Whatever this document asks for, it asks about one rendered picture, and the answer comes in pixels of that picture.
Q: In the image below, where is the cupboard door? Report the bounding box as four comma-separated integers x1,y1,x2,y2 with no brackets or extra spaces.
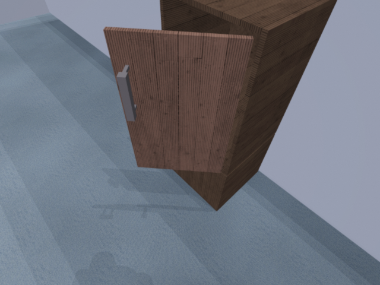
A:
103,27,254,173

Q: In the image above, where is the handle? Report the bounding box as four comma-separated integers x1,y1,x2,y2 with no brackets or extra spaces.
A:
116,65,137,121

